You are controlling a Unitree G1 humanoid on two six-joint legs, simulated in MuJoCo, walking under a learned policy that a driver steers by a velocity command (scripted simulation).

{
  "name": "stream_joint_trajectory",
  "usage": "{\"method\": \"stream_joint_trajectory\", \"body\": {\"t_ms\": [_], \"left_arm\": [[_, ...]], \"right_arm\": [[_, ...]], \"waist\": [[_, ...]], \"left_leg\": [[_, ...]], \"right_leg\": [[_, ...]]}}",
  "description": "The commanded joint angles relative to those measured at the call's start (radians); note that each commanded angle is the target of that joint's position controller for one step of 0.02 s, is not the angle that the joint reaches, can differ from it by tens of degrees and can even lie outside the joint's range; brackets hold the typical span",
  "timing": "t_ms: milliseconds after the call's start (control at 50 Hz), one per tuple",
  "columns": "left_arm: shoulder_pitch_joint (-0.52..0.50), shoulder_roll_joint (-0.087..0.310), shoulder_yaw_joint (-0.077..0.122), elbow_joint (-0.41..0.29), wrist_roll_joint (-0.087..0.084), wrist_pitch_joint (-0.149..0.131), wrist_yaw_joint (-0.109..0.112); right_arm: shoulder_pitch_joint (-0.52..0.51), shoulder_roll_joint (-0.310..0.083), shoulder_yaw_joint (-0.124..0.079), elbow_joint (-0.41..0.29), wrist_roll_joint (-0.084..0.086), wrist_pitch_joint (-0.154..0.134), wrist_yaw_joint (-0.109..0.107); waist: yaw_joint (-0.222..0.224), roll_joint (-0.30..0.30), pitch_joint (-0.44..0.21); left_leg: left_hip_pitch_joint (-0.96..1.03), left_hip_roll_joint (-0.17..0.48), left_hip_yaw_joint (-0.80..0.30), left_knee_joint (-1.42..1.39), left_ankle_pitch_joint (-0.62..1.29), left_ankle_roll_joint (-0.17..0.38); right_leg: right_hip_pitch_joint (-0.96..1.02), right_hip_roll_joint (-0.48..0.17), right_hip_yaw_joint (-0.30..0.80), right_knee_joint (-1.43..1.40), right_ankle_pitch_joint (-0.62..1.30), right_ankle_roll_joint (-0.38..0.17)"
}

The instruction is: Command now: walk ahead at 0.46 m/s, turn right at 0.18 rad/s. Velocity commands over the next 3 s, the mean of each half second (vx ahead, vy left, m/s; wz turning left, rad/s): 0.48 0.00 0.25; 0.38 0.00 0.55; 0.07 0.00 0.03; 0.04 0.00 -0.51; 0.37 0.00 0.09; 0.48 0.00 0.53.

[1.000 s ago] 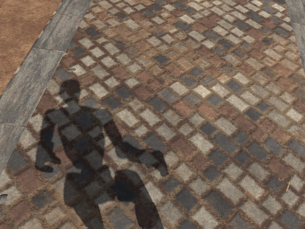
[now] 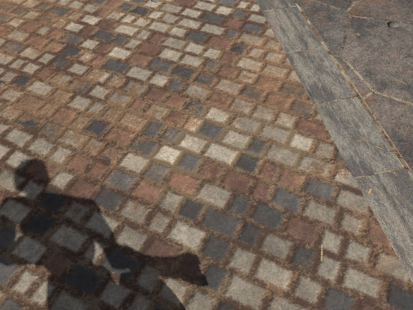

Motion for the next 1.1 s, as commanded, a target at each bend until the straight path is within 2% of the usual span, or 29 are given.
{"method": "stream_joint_trajectory", "body": {"t_ms": [20,100,200,300,360,400,420,440,460,480,500,520,540,560,620,660,700,740,780,820,840,860,880,900,920,940,1000,1040,1100], "left_arm": [[0.016,0.108,0.028,-0.050,0.025,-0.029,0.007],[0.056,0.120,0.029,0.007,0.020,-0.056,0.016],[0.104,0.139,0.027,0.052,0.019,-0.057,0.037],[0.178,0.152,0.031,0.105,0.012,-0.028,0.051],[0.175,0.182,0.038,0.102,0.015,0.000,0.071],[0.159,0.210,0.044,0.086,0.021,0.019,0.089],[0.117,0.216,0.043,0.068,0.018,0.017,0.091],[0.178,0.131,0.016,0.025,0.039,-0.005,0.083],[0.218,0.078,-0.012,0.016,0.040,-0.043,0.056],[0.114,0.158,0.009,-0.014,0.000,-0.077,0.031],[0.040,0.158,0.004,-0.049,-0.023,-0.094,0.021],[0.019,0.140,0.001,-0.055,-0.006,-0.100,0.022],[0.032,0.144,0.009,-0.049,0.015,-0.091,0.028],[0.058,0.141,0.011,-0.048,0.023,-0.078,0.028],[0.066,0.105,-0.002,-0.053,0.033,-0.051,0.040],[-0.017,0.070,-0.018,-0.074,0.035,-0.050,0.042],[-0.104,0.063,-0.022,-0.090,0.026,-0.054,0.037],[-0.143,0.088,-0.011,-0.103,0.012,-0.060,0.033],[-0.127,0.124,0.009,-0.104,0.014,-0.066,0.031],[-0.046,0.141,0.029,-0.085,0.020,-0.073,0.031],[0.018,0.163,0.039,-0.079,0.033,-0.077,0.037],[0.114,0.229,0.051,-0.085,0.051,-0.071,0.046],[0.144,0.256,0.061,-0.062,0.047,-0.046,0.039],[0.100,0.191,0.051,-0.090,0.033,-0.031,0.040],[0.063,0.134,0.035,-0.103,0.031,-0.018,0.049],[0.011,0.105,0.022,-0.104,0.034,-0.005,0.052],[-0.057,0.112,0.026,-0.077,0.043,0.001,0.057],[-0.047,0.121,0.032,-0.053,0.040,-0.001,0.058],[-0.070,0.139,0.040,-0.034,0.024,0.010,0.059]], "right_arm": [[0.009,-0.109,-0.026,-0.065,-0.007,-0.006,0.005],[-0.040,-0.070,-0.015,-0.055,-0.013,0.025,0.006],[-0.183,-0.028,0.003,-0.082,0.005,0.010,0.033],[-0.302,-0.006,0.017,-0.139,0.006,0.000,0.075],[-0.282,-0.027,0.008,-0.158,0.001,0.003,0.092],[-0.121,-0.089,-0.021,-0.134,0.001,0.011,0.085],[0.040,-0.140,-0.047,-0.106,0.001,0.013,0.070],[0.169,-0.241,-0.074,-0.087,-0.012,0.022,0.052],[0.158,-0.223,-0.067,-0.090,0.000,0.019,0.047],[0.143,-0.162,-0.052,-0.094,-0.003,0.025,0.037],[0.081,-0.134,-0.043,-0.104,-0.004,0.027,0.031],[0.013,-0.117,-0.037,-0.115,-0.004,0.029,0.031],[-0.036,-0.092,-0.027,-0.129,-0.010,0.027,0.030],[-0.066,-0.090,-0.025,-0.141,-0.018,0.028,0.028],[-0.084,-0.116,-0.033,-0.126,-0.012,0.024,0.015],[-0.071,-0.141,-0.041,-0.111,-0.005,0.030,0.004],[-0.017,-0.150,-0.045,-0.090,0.002,0.040,-0.002],[0.022,-0.156,-0.048,-0.071,0.007,0.051,-0.004],[0.034,-0.146,-0.048,-0.064,0.008,0.064,-0.012],[-0.006,-0.124,-0.045,-0.081,0.005,0.074,-0.018],[-0.009,-0.081,-0.034,-0.094,0.000,0.072,-0.018],[0.053,-0.004,-0.009,-0.115,-0.025,0.070,-0.016],[0.225,-0.013,0.001,-0.117,-0.002,0.064,-0.007],[0.207,-0.111,-0.023,-0.089,0.011,0.074,-0.009],[0.086,-0.149,-0.036,-0.105,0.012,0.090,-0.014],[0.022,-0.149,-0.041,-0.116,0.006,0.111,-0.021],[0.018,-0.088,-0.036,-0.132,0.003,0.146,-0.028],[0.000,-0.050,-0.024,-0.141,-0.008,0.143,-0.029],[-0.033,-0.029,-0.010,-0.146,-0.018,0.137,-0.017]], "waist": [[0.014,-0.138,-0.074],[0.019,-0.073,-0.019],[0.083,-0.068,0.023],[0.123,-0.048,0.062],[0.083,-0.093,-0.007],[-0.012,-0.138,-0.117],[-0.113,-0.112,-0.194],[-0.117,0.081,-0.338],[-0.071,0.180,-0.464],[-0.114,0.072,-0.387],[-0.087,0.002,-0.237],[-0.033,-0.087,-0.124],[0.006,-0.086,-0.075],[0.037,-0.047,-0.052],[0.059,-0.003,-0.029],[0.029,0.019,-0.021],[-0.022,0.039,-0.038],[-0.039,0.060,-0.047],[-0.021,0.087,-0.071],[0.036,0.102,-0.103],[0.067,0.078,-0.157],[0.071,-0.126,-0.297],[0.005,-0.420,-0.436],[0.030,-0.277,-0.383],[0.061,-0.185,-0.274],[0.056,-0.118,-0.196],[0.012,-0.182,-0.089],[0.014,-0.174,-0.112],[0.016,-0.145,-0.169]], "left_leg": [[-0.239,0.087,-0.055,-0.025,0.143,0.018],[-0.289,0.075,-0.045,-0.160,0.310,-0.008],[-0.242,0.008,-0.017,-0.469,0.552,0.016],[-0.319,-0.032,0.019,-0.620,0.488,0.055],[-0.239,-0.107,0.109,-0.619,0.318,0.099],[-0.030,-0.165,0.133,-0.611,0.228,0.147],[0.240,-0.150,0.074,-0.696,0.319,0.195],[0.691,0.097,-0.304,-0.648,0.348,0.342],[0.916,0.272,-0.797,-0.778,0.233,0.491],[0.863,0.230,-0.706,-0.841,0.119,0.424],[0.702,0.198,-0.570,-0.871,0.116,0.380],[0.524,0.152,-0.485,-0.906,0.203,0.350],[0.407,0.113,-0.414,-0.931,0.302,0.335],[0.313,0.089,-0.385,-0.958,0.355,0.338],[0.136,0.042,-0.273,-0.979,0.480,0.332],[0.061,-0.017,-0.200,-0.963,0.436,0.288],[0.062,-0.037,-0.199,-0.936,0.341,0.249],[0.111,-0.023,-0.248,-0.886,0.309,0.224],[0.193,-0.006,-0.314,-0.787,0.343,0.185],[0.218,-0.022,-0.344,-0.661,0.370,0.131],[0.183,-0.075,-0.310,-0.529,0.337,0.085],[0.025,-0.158,-0.212,-0.220,-0.063,0.026],[-0.194,-0.203,-0.149,0.045,-0.381,-0.013],[-0.263,-0.127,-0.165,0.162,-0.281,-0.040],[-0.293,-0.099,-0.121,0.193,-0.200,-0.053],[-0.273,-0.071,-0.095,0.168,-0.151,-0.061],[-0.144,-0.038,-0.037,0.031,-0.086,-0.065],[-0.114,-0.040,-0.028,-0.075,-0.075,-0.064],[-0.021,-0.032,-0.023,-0.251,0.003,-0.051]], "right_leg": [[0.225,-0.268,0.364,-0.363,0.026,-0.166],[0.213,-0.240,0.169,-0.409,0.294,-0.141],[0.254,-0.211,0.015,-0.451,0.357,-0.047],[0.465,-0.268,-0.036,-0.396,0.521,-0.026],[0.560,-0.281,-0.072,-0.229,1.000,-0.008],[0.549,-0.280,-0.084,0.023,1.257,0.002],[0.403,-0.253,-0.110,0.249,1.148,0.017],[-0.008,-0.137,-0.110,0.652,0.538,0.076],[-0.314,0.046,0.071,0.908,-0.338,0.113],[-0.418,-0.029,0.179,0.921,-0.270,0.084],[-0.441,-0.079,0.164,0.836,-0.192,0.071],[-0.410,-0.109,0.135,0.722,-0.154,0.069],[-0.350,-0.138,0.125,0.645,-0.125,0.081],[-0.294,-0.147,0.118,0.617,-0.113,0.098],[-0.218,-0.151,0.067,0.442,-0.056,0.159],[-0.148,-0.127,0.045,0.261,0.103,0.175],[-0.083,-0.083,0.037,0.102,0.265,0.179],[-0.056,-0.056,0.059,0.016,0.301,0.174],[-0.031,-0.043,0.089,-0.047,0.268,0.152],[0.069,-0.049,0.083,-0.105,0.282,0.109],[0.199,-0.111,0.106,-0.118,0.366,0.071],[0.465,-0.346,0.304,-0.058,0.663,-0.012],[0.658,-0.560,0.683,-0.110,0.597,-0.193],[0.588,-0.519,0.690,-0.158,0.365,-0.181],[0.490,-0.461,0.526,-0.173,0.270,-0.140],[0.366,-0.405,0.397,-0.189,0.277,-0.119],[0.133,-0.312,0.184,-0.264,0.321,-0.112],[0.152,-0.326,0.146,-0.266,0.464,-0.146],[0.177,-0.350,0.104,-0.258,0.527,-0.167]]}}
Next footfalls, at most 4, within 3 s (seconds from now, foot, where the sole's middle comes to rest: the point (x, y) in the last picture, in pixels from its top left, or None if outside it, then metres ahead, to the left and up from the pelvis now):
0.42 left None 0.41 0.11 -0.77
0.84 right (228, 231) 0.73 -0.03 -0.77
1.26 left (167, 269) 0.59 0.18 -0.77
2.10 left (168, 248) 0.67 0.18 -0.77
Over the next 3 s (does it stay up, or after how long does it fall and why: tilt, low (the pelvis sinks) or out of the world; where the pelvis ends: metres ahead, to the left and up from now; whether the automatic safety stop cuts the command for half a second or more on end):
stays up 1.01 0.19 -0.02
